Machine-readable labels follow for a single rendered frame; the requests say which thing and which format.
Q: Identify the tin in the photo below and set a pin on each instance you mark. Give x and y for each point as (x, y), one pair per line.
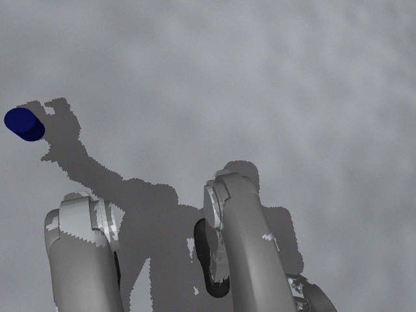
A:
(25, 124)

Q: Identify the right robot hand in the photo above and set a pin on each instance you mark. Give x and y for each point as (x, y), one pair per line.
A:
(314, 298)

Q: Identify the right robot foot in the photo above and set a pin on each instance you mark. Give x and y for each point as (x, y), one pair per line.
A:
(217, 290)

